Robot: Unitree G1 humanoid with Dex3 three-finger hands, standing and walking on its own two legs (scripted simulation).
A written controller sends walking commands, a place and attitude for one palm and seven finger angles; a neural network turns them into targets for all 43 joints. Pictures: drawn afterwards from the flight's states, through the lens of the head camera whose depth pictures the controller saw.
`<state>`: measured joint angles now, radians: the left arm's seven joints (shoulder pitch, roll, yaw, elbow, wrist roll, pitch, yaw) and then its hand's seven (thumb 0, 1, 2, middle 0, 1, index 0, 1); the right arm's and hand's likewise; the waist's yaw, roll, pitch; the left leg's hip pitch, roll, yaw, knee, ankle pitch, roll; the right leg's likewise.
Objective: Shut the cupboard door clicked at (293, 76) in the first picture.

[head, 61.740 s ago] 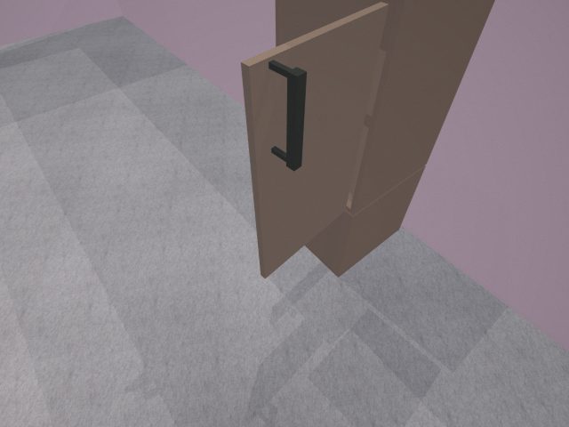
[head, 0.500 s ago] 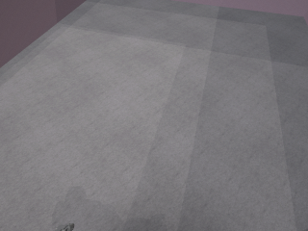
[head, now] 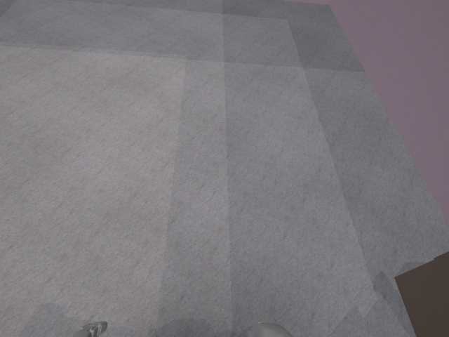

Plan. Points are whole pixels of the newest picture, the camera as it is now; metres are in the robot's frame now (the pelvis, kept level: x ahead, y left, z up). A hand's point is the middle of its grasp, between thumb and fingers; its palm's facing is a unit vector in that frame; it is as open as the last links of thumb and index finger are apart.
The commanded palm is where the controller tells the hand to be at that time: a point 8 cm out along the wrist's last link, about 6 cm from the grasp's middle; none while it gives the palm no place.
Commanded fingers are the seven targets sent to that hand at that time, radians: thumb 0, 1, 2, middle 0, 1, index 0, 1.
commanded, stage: turn to face it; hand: left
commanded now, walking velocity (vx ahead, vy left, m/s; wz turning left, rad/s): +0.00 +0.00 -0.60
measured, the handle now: out of the picture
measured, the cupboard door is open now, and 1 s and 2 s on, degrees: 22 22 22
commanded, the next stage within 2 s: take the last steps up to it in 1.78 s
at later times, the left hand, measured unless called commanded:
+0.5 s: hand (155, 327) +0.15 +0.14 -0.16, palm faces -0.29 -0.93 -0.23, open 7.4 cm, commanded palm none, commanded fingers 0.00 0.90 0.90 -0.20 -0.30 -0.20 -0.30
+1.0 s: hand (199, 282) +0.24 +0.06 -0.16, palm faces -0.55 -0.79 -0.28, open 7.4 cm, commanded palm none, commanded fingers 0.00 0.90 0.90 -0.20 -0.30 -0.20 -0.30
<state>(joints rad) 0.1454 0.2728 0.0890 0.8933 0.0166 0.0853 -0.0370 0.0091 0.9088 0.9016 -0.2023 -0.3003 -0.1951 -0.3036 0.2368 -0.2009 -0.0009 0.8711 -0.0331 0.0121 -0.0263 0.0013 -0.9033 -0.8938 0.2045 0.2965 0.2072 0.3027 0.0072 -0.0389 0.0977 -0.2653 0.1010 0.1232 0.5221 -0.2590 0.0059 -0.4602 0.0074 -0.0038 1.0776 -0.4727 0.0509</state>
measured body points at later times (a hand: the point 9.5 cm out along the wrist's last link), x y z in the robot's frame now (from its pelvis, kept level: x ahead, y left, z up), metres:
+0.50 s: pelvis +0.02 -0.03 +0.00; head +0.07 -0.05 +0.44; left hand +0.17 +0.19 -0.15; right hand +0.02 -0.31 -0.14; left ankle +0.07 +0.10 -0.70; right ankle -0.03 -0.14 -0.74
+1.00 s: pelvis +0.03 -0.05 -0.01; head +0.06 -0.10 +0.44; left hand +0.27 +0.10 -0.13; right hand -0.07 -0.31 -0.16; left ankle +0.08 +0.08 -0.68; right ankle -0.04 -0.14 -0.74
